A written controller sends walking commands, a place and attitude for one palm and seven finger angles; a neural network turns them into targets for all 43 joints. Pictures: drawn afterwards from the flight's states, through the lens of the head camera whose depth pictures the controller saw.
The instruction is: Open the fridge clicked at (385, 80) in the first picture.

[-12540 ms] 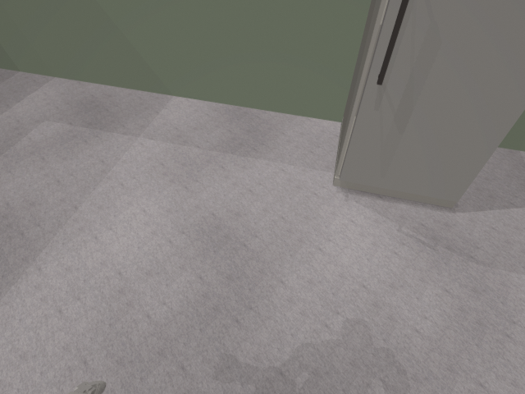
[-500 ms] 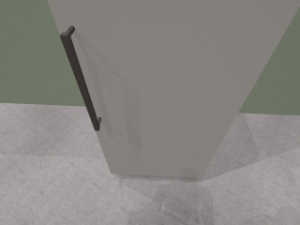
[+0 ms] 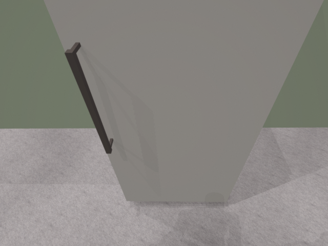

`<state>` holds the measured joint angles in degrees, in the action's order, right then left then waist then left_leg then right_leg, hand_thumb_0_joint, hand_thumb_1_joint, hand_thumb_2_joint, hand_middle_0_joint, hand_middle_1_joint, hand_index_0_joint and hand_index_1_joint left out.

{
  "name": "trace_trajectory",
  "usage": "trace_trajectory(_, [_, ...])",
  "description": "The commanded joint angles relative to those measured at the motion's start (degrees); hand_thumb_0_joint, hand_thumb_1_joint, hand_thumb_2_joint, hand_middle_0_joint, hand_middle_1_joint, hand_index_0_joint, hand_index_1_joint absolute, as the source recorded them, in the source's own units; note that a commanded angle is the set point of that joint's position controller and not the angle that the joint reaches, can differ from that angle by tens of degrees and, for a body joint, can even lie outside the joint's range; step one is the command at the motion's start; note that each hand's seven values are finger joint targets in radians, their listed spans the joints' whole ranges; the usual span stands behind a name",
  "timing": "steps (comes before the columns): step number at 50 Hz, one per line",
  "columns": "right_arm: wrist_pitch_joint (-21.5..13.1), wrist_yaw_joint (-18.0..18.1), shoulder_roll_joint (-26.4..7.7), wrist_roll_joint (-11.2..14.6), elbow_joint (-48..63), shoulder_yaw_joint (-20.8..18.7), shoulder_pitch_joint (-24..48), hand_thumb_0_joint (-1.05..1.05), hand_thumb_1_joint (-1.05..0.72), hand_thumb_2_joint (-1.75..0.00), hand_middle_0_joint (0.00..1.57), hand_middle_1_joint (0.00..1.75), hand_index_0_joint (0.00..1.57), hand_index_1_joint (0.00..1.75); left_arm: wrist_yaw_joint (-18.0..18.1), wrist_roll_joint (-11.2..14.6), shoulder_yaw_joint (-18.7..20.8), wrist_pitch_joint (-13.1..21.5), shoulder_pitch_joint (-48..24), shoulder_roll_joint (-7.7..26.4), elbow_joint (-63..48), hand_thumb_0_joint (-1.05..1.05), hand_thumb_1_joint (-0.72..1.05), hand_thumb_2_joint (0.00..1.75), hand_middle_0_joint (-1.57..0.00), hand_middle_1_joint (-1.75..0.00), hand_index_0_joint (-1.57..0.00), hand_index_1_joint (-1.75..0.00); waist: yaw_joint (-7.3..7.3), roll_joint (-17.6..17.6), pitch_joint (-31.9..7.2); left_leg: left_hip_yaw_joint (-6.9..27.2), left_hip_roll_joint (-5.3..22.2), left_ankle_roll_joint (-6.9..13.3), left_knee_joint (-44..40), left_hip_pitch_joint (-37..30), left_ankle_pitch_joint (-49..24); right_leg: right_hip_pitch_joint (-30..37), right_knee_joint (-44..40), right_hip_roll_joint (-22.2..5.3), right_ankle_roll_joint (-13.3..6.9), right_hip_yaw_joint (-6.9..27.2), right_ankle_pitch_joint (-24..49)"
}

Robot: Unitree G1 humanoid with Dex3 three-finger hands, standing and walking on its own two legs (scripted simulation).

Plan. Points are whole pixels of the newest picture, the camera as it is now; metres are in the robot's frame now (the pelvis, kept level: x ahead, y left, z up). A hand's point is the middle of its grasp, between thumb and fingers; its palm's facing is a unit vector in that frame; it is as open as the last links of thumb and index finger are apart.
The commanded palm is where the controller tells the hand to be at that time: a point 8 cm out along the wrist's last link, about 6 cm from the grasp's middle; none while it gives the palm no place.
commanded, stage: come to a stop and stand still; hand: left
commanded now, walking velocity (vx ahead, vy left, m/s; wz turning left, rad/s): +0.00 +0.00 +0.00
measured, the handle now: (95, 108) +0.48 +0.22 +0.08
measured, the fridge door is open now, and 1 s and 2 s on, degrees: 0 0 0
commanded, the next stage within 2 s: look again from close up in 0.30 s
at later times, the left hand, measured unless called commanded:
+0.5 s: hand out of the picture +0.03 +0.18 -0.16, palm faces +0.01 -0.97 -0.24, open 7.3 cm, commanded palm none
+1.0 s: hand out of the picture +0.01 +0.15 -0.16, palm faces +0.03 -0.97 -0.22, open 7.3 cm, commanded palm none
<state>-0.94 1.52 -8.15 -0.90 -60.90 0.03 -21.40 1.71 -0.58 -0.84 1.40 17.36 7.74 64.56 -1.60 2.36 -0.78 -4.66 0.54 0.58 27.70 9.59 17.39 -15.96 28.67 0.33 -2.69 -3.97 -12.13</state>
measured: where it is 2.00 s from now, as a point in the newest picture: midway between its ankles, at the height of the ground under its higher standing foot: outside the picture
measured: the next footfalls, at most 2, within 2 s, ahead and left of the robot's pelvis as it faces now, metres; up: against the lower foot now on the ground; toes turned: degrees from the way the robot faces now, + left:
none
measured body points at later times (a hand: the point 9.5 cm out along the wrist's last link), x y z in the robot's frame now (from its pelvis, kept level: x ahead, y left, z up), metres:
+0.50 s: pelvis +0.01 +0.00 +0.00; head +0.02 -0.03 +0.45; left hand +0.03 +0.23 -0.14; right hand +0.00 -0.23 -0.16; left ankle -0.03 +0.11 -0.74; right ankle +0.04 -0.09 -0.74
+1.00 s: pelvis +0.01 -0.03 +0.01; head +0.02 -0.05 +0.45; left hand +0.01 +0.20 -0.15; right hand +0.00 -0.23 -0.17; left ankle -0.03 +0.11 -0.74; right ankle +0.04 -0.09 -0.74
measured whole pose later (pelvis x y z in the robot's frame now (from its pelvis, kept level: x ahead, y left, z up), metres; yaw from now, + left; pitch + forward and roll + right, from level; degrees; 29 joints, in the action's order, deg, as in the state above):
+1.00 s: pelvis +0.01 -0.03 +0.01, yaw +0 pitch -2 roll +1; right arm -0.7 1.9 -7.9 -0.8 -64.5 0.7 -17.3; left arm 1.6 -0.4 -0.4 1.7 15.6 8.4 64.4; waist -0.2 1.4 2.6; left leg -3.6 1.9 -1.7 21.7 5.0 14.9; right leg -11.9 24.4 2.0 -4.7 -5.1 -11.2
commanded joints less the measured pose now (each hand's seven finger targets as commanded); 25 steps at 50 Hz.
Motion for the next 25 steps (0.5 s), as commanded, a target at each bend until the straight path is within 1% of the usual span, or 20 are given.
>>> trace_trajectory(1, [-1.5,0.2,-5.3,0.0,1.7,0.0,-3.6,0.0,-0.9,-0.9,0.2,0.3,0.2,0.3,0.3,0.2,1.1,1.1,1.0,5.8,-2.7,0.0,0.9,0.9,-0.2,-0.3,-0.2,-0.3,1.06,-2.5,7.2,7.5,5.8,1.7,-9.3,7.5,-3.6,3.0,-5.4,-6.1,-1.2,8.2,1.1])
trace_trajectory(2, [-1.6,0.3,-5.5,0.0,1.7,0.0,-3.5,0.0,-0.9,-0.9,0.2,0.3,0.2,0.3,0.3,0.2,1.1,1.0,1.0,5.8,-2.8,0.0,0.9,0.9,-0.2,-0.3,-0.2,-0.3,1.11,-2.5,7.3,7.4,5.7,1.7,-9.7,7.3,-3.4,3.1,-5.4,-6.1,-1.1,8.1,1.3])
trace_trajectory(3, [-1.6,0.3,-5.1,-0.1,1.6,0.1,-3.5,0.0,-0.9,-0.9,0.2,0.3,0.2,0.3,0.3,0.1,1.1,1.0,0.9,5.9,-2.9,0.0,0.9,0.9,-0.2,-0.3,-0.2,-0.3,1.23,-1.6,7.4,7.4,5.7,1.7,-9.9,7.0,-4.5,3.6,-5.1,-6.1,-1.1,8.0,2.8])
trace_trajectory(4, [-1.7,0.3,-5.4,-0.1,1.5,0.1,-3.2,0.0,-0.9,-0.9,0.2,0.3,0.2,0.3,0.3,0.2,1.2,1.1,1.0,6.0,-2.9,0.0,0.9,0.9,-0.2,-0.3,-0.2,-0.3,1.27,-1.9,6.7,7.1,5.6,1.7,-9.7,6.3,-5.6,4.2,-4.9,-6.2,-1.1,8.0,4.4])
trace_trajectory(6, [-1.7,0.4,-5.9,-0.1,1.0,0.1,-2.9,0.0,-0.9,-0.9,0.2,0.3,0.2,0.3,0.4,0.2,1.3,1.0,0.4,6.2,-3.2,0.0,0.9,0.9,-0.2,-0.3,-0.2,-0.3,1.18,-3.9,6.1,7.1,5.6,1.7,-9.7,5.2,-6.6,4.9,-4.7,-6.3,-0.9,7.8,5.7])
trace_trajectory(7, [-1.7,0.4,-6.1,-0.1,0.9,0.0,-2.7,0.0,-0.9,-0.9,0.2,0.3,0.2,0.3,0.4,0.2,1.4,0.9,0.3,6.3,-3.3,0.0,0.9,0.9,-0.2,-0.3,-0.2,-0.3,1.19,-3.6,6.4,6.9,5.7,1.6,-10.1,5.0,-6.4,4.6,-4.8,-6.4,-0.9,7.7,5.3])
trace_trajectory(9, [-1.8,0.4,-6.1,-0.1,0.6,0.1,-2.1,0.0,-0.9,-0.9,0.2,0.3,0.2,0.3,0.4,0.2,1.6,0.9,0.0,6.6,-3.5,0.0,0.9,0.9,-0.2,-0.3,-0.2,-0.3,1.38,-2.3,5.4,6.6,5.7,1.6,-10.0,3.9,-9.0,5.6,-4.3,-6.5,-0.8,7.3,7.5])
trace_trajectory(12, [-1.6,0.4,-6.4,-0.1,0.1,0.1,-1.4,0.0,-0.9,-0.9,0.2,0.3,0.2,0.3,0.4,0.2,1.6,0.9,-0.4,7.0,-3.5,0.0,0.9,0.9,-0.2,-0.3,-0.2,-0.3,1.31,-3.5,5.3,6.3,5.6,1.4,-10.2,3.3,-7.8,5.8,-4.9,-6.7,-0.9,7.9,7.3])
trace_trajectory(13, [-1.6,0.4,-5.9,-0.1,0.0,0.1,-1.4,0.0,-0.9,-0.9,0.2,0.3,0.2,0.3,0.4,0.2,1.7,0.8,-0.7,7.0,-3.5,0.0,0.9,0.9,-0.2,-0.3,-0.2,-0.3,1.32,-3.2,5.4,6.4,5.7,1.4,-10.5,3.1,-8.1,5.9,-4.8,-6.7,-0.9,7.6,7.5])
trace_trajectory(15, [-1.6,0.4,-6.5,-0.1,-0.2,0.0,-0.7,0.0,-0.9,-0.9,0.2,0.3,0.2,0.3,0.4,0.2,1.8,0.8,-0.9,7.3,-3.4,0.0,0.9,0.9,-0.2,-0.3,-0.2,-0.3,1.33,-3.3,5.8,6.2,5.5,1.3,-10.5,3.0,-7.8,5.8,-5.3,-6.9,-0.9,7.9,7.4])
trace_trajectory(17, [-1.5,0.3,-6.5,-0.1,-0.6,0.1,-0.3,0.0,-0.9,-0.9,0.2,0.3,0.2,0.3,0.4,0.2,1.8,0.8,-1.0,7.7,-3.3,0.0,0.9,0.9,-0.2,-0.3,-0.2,-0.3,1.38,-2.5,5.0,6.0,5.4,1.2,-10.5,2.5,-7.3,6.4,-5.8,-7.1,-1.1,8.4,7.4])
trace_trajectory(18, [-1.4,0.4,-6.1,-0.1,-0.7,0.1,-0.4,0.0,-0.9,-0.9,0.2,0.3,0.2,0.3,0.3,0.2,1.7,0.8,-0.9,7.7,-3.2,0.0,0.9,0.9,-0.2,-0.3,-0.2,-0.3,1.39,-2.3,4.6,5.9,5.6,1.2,-10.5,2.0,-7.8,6.6,-5.8,-7.1,-1.1,8.1,8.0])
trace_trajectory(19, [-1.4,0.4,-6.6,-0.1,-0.8,0.1,-0.1,0.0,-0.9,-0.9,0.2,0.3,0.2,0.3,0.3,0.2,1.8,0.9,-1.0,7.9,-3.2,0.0,0.9,0.9,-0.2,-0.3,-0.2,-0.3,1.38,-1.6,4.8,5.9,5.5,1.2,-10.5,2.1,-7.7,6.5,-5.9,-7.2,-1.1,8.3,8.1])
trace_trajectory(20, [-1.4,0.3,-6.5,-0.1,-1.0,0.1,0.0,0.0,-0.9,-0.9,0.2,0.3,0.2,0.3,0.3,0.2,1.8,0.9,-1.0,8.0,-3.0,0.0,0.9,0.9,-0.2,-0.3,-0.2,-0.3,1.41,-2.3,4.4,5.7,5.5,1.1,-10.4,2.0,-7.4,7.0,-6.2,-7.3,-1.1,8.3,8.1])
trace_trajectory(22, [-1.3,0.3,-6.6,-0.1,-1.2,0.1,0.3,0.0,-0.9,-0.9,0.2,0.3,0.2,0.3,0.3,0.2,1.7,0.9,-1.0,8.1,-2.8,0.0,0.9,0.9,-0.2,-0.3,-0.2,-0.3,1.37,-2.2,4.6,5.5,5.4,1.0,-10.5,1.6,-7.1,6.7,-6.7,-7.4,-1.2,8.7,8.0])
trace_trajectory(23, [-1.3,0.4,-6.1,0.0,-1.4,0.1,0.1,0.0,-0.9,-0.9,0.2,0.3,0.2,0.3,0.3,0.1,1.7,0.9,-1.0,7.9,-2.7,0.0,0.9,0.9,-0.2,-0.3,-0.2,-0.3,1.28,-2.7,4.4,5.8,5.6,1.0,-10.4,1.2,-8.0,7.0,-6.6,-7.4,-1.2,8.3,9.0])
trace_trajectory(24, [-1.3,0.4,-6.7,0.0,-1.5,0.1,0.3,0.0,-0.9,-0.9,0.2,0.3,0.2,0.3,0.3,0.1,1.7,0.9,-0.8,8.1,-2.6,0.0,0.9,0.9,-0.2,-0.3,-0.2,-0.3,1.39,-1.9,3.8,5.5,5.5,0.9,-10.2,1.0,-8.5,7.5,-6.6,-7.6,-1.1,8.3,9.8])
trace_trajectory(25, [-1.2,0.4,-6.6,0.0,-1.7,0.1,0.5,0.0,-0.9,-0.9,0.2,0.3,0.2,0.3,0.3,0.2,1.7,0.9,-0.9,8.2,-2.5,0.0,0.9,0.9,-0.2,-0.3,-0.2,-0.3,1.33,-2.1,4.1,5.5,5.6,0.8,-10.2,1.1,-7.9,7.4,-6.9,-7.6,-1.2,8.4,9.5])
